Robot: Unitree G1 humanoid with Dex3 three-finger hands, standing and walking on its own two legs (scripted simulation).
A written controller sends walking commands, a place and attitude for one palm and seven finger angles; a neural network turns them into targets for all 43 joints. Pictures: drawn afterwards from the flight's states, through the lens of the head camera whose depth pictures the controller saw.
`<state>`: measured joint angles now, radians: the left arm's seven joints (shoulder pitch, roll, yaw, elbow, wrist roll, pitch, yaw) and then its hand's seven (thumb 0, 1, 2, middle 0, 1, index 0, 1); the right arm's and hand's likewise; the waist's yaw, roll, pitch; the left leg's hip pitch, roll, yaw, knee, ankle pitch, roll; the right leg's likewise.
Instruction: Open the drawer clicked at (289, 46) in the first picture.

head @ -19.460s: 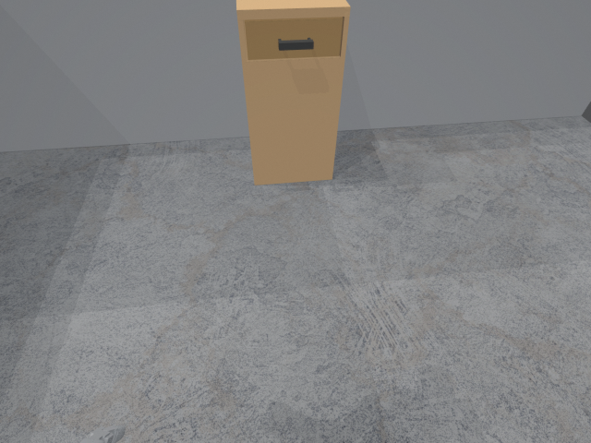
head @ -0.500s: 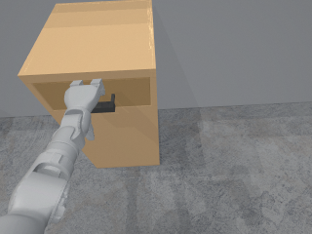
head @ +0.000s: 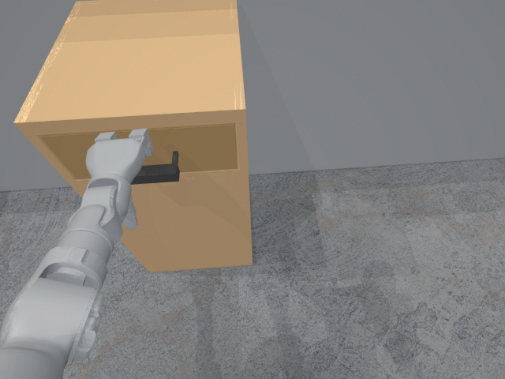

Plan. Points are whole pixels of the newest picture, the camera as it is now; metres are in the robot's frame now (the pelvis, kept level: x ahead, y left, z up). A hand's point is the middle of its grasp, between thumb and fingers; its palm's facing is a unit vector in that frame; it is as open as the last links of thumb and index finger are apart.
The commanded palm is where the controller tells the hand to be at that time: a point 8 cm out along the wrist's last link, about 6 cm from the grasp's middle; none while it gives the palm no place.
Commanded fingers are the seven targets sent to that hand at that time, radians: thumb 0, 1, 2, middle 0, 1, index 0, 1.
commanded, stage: move the hooked fingers above the handle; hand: left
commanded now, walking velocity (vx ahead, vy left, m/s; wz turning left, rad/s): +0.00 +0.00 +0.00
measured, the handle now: (146, 165) +0.52 +0.20 -0.03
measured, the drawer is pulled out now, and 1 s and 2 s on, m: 0.00 0.00 0.00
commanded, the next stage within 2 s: none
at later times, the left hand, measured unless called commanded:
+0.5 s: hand (126, 179) +0.45 +0.21 +0.02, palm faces -0.12 -0.04 -0.99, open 13.7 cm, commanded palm +0.44 +0.21 +0.08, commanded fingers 0.00 -0.50 0.30 -0.30 -1.20 -0.30 -1.20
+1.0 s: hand (134, 176) +0.46 +0.20 +0.02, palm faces -0.13 -0.05 -0.99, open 13.8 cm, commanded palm +0.44 +0.21 +0.08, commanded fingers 0.00 -0.50 0.30 -0.30 -1.20 -0.30 -1.20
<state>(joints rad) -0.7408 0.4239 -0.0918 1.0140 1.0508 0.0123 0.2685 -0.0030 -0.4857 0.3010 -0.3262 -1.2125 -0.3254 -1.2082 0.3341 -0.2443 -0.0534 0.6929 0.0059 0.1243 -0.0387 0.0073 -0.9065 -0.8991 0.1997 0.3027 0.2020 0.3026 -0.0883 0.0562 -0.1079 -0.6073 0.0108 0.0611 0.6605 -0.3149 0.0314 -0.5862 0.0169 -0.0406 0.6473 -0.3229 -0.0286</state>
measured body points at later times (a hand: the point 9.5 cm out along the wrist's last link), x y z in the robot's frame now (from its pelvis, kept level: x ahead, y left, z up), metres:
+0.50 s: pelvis +0.01 +0.00 +0.00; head +0.08 -0.01 +0.45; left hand +0.45 +0.21 +0.08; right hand +0.05 -0.26 -0.14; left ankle +0.00 +0.10 -0.72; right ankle -0.01 -0.10 -0.72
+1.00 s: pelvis +0.01 +0.01 +0.00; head +0.08 -0.01 +0.44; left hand +0.46 +0.20 +0.08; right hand +0.04 -0.26 -0.14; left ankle +0.00 +0.10 -0.72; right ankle -0.01 -0.10 -0.72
